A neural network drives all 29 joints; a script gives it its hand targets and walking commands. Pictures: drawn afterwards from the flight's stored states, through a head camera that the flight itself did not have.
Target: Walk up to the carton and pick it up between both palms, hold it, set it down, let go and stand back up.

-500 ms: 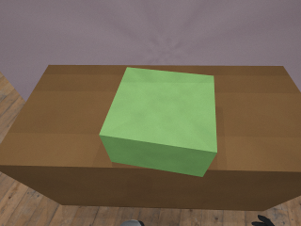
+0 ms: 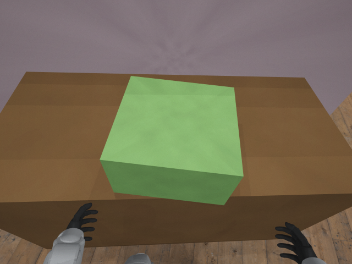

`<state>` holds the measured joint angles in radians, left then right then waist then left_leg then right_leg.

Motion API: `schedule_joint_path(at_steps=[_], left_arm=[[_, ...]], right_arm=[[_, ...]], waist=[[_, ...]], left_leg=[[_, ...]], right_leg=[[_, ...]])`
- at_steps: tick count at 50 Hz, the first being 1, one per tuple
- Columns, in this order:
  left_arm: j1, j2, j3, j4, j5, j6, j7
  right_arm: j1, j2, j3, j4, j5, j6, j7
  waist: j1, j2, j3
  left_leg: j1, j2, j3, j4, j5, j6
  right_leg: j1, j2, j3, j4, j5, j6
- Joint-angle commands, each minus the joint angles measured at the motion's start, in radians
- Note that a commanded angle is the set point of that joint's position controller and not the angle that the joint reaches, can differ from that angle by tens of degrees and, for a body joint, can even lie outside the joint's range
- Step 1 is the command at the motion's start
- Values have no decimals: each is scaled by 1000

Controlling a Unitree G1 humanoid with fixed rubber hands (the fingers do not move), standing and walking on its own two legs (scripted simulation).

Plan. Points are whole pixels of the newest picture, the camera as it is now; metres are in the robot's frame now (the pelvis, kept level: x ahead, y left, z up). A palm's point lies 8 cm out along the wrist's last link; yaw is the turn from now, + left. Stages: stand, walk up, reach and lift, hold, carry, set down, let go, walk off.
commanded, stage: reach and lift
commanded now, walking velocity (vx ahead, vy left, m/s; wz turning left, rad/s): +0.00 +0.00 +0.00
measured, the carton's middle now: (175, 138) +0.45 +0.02 -0.03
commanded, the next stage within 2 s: none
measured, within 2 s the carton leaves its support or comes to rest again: neither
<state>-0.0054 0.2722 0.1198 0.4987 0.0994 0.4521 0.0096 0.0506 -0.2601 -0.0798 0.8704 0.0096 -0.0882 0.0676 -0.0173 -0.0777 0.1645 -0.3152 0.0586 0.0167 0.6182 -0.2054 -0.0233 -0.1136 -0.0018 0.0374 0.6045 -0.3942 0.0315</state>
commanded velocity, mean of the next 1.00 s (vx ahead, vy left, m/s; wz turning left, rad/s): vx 0.00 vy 0.00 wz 0.00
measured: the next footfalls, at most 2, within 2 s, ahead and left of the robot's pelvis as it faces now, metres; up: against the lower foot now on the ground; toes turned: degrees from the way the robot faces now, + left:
none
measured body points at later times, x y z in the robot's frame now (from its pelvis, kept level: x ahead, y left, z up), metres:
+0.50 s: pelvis +0.02 +0.00 +0.01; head +0.04 +0.03 +0.46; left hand +0.18 +0.28 -0.08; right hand +0.20 -0.23 -0.07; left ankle +0.08 +0.13 -0.72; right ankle -0.03 -0.14 -0.72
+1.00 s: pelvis +0.04 -0.01 +0.02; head +0.03 +0.02 +0.46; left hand +0.20 +0.28 -0.05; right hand +0.21 -0.22 -0.05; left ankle +0.08 +0.13 -0.72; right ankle -0.03 -0.14 -0.72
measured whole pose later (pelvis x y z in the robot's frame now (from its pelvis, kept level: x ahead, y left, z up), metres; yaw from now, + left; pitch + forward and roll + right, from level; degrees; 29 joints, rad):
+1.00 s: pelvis +0.04 -0.01 +0.02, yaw +0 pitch -6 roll +1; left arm 0.21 0.40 0.04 0.62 -0.23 -0.26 -0.12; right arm 0.22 -0.11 0.04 0.74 0.17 -0.42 -0.08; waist 0.06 -0.07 0.10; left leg -0.16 0.04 0.03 0.43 -0.17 -0.03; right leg 0.05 -0.03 0.04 0.40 -0.34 0.02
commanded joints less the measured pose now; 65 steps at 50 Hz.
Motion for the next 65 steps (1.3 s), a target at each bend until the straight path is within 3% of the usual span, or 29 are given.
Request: schedule_joint_path(at_steps=[1, 7, 11, 16, 17, 20, 22, 23, 27, 30, 31, 32, 35, 38, 40, 41, 45, 46, 49, 56, 59, 61, 63, 64, 65], left_arm=[[-39, 185, 76, -142, -8, -69, 17], [-36, 191, 62, -168, -82, -189, 17], [-4, 202, 50, -148, -127, -258, 6], [49, 208, 44, -120, -163, -354, -9], [52, 209, 39, -112, -168, -370, -9], [63, 205, 28, -101, -190, -423, -17], [62, 208, 21, -60, -188, -446, -24], [80, 216, 26, -47, -197, -457, -31], [70, 210, 20, -41, -203, -515, -40], [76, 222, 16, -52, -222, -552, -50], [83, 225, 19, -31, -223, -560, -54], [91, 223, 12, -16, -229, -568, -61], [67, 230, -2, -41, -247, -611, -67], [88, 265, 12, -36, -272, -654, -84], [87, 278, 13, -30, -284, -683, -94], [93, 277, 2, -29, -293, -694, -102], [103, 296, -4, -49, -317, -742, -112], [101, 308, -1, -39, -323, -749, -118], [110, 321, -17, -36, -351, -782, -137], [141, 358, -19, -47, -384, -848, -153], [158, 349, -33, -78, -394, -885, -162], [143, 356, -37, -76, -404, -907, -167], [141, 368, -29, -84, -403, -929, -165], [161, 364, -37, -117, -418, -944, -166], [154, 358, -41, -96, -416, -950, -165]], right_arm=[[-80, -212, -57, -165, -1, -66, -18], [-46, -173, -48, -195, -14, -117, -29], [-34, -160, -63, -178, -23, -159, -47], [-23, -134, -63, -153, -18, -209, -65], [-33, -130, -63, -152, -2, -213, -67], [-41, -136, -68, -164, 2, -237, -77], [-51, -126, -60, -134, 16, -243, -80], [-36, -124, -57, -137, 12, -246, -85], [-33, -99, -37, -139, 42, -267, -93], [-16, -93, -25, -159, 61, -279, -101], [-20, -76, -14, -162, 69, -280, -104], [-8, -75, -10, -154, 78, -282, -107], [-16, -61, 2, -198, 84, -297, -113], [28, -41, 14, -229, 101, -319, -126], [39, -17, 44, -238, 128, -332, -132], [49, -11, 46, -248, 130, -335, -138], [54, -6, 58, -262, 147, -376, -145], [61, -5, 60, -259, 153, -387, -149], [85, 21, 81, -290, 168, -406, -161], [118, 34, 107, -331, 201, -463, -172], [137, 40, 119, -328, 213, -497, -177], [118, 43, 131, -332, 226, -511, -173], [124, 59, 146, -330, 235, -526, -175], [139, 55, 142, -343, 235, -536, -172], [126, 57, 146, -338, 241, -542, -172]], waist=[[32, 115, -218], [32, 106, -247], [7, 100, -254], [12, 91, -259], [16, 118, -254], [18, 82, -257], [30, 98, -236], [40, 67, -213], [52, 91, -204], [42, 103, -208], [58, 109, -189], [44, 108, -179], [45, 120, -159], [57, 100, -179], [70, 126, -180], [57, 120, -172], [75, 155, -180], [66, 140, -179], [63, 119, -161], [78, 138, -178], [63, 138, -188], [68, 124, -184], [83, 147, -203], [60, 132, -211], [69, 141, -198]], left_leg=[[388, -67, 39, -101, 93, -19], [393, -64, 54, -124, 88, -15], [419, -65, 56, -139, 91, -22], [449, -69, 48, -147, 142, -40], [438, -72, 46, -153, 148, -45], [472, -78, 52, -160, 186, -51], [463, -79, 50, -176, 192, -53], [471, -79, 51, -177, 193, -57], [485, -81, 50, -186, 245, -62], [509, -82, 52, -189, 270, -66], [499, -85, 51, -190, 284, -67], [503, -78, 52, -190, 281, -66], [496, -83, 56, -200, 281, -71], [527, -83, 57, -178, 349, -73], [520, -85, 58, -175, 357, -70], [523, -80, 61, -178, 361, -65], [519, -79, 50, -160, 393, -74], [523, -81, 58, -156, 400, -73], [506, -81, 50, -155, 358, -58], [501, -87, 41, -132, 383, -49], [513, -84, 33, -117, 412, -56], [500, -83, 37, -117, 377, -51], [490, -88, 33, -116, 370, -48], [486, -85, 30, -115, 364, -54], [473, -89, 26, -118, 354, -51]], right_leg=[[-319, 35, -89, -199, 263, -25], [-325, 31, -71, -218, 220, -22], [-332, 26, -75, -238, 203, -18], [-306, 30, -73, -260, 206, -23], [-300, 32, -71, -262, 199, -24], [-282, 31, -71, -276, 215, -17], [-277, 29, -70, -290, 196, -17], [-260, 32, -67, -296, 192, -17], [-241, 29, -67, -315, 200, -18], [-237, 21, -66, -328, 201, -20], [-231, 21, -62, -334, 202, -23], [-229, 17, -60, -336, 207, -26], [-244, 11, -58, -354, 184, -26], [-234, 11, -53, -348, 235, -27], [-236, 5, -44, -357, 239, -27], [-244, 4, -48, -358, 233, -29], [-241, 8, -47, -354, 239, -41], [-253, 5, -48, -358, 254, -37], [-268, 2, -48, -355, 224, -30], [-275, 2, -42, -341, 252, -34], [-269, 10, -47, -326, 289, -37], [-282, 9, -42, -325, 256, -33], [-275, 2, -29, -315, 252, -30], [-270, 12, -37, -306, 255, -34], [-264, 10, -30, -306, 245, -33]])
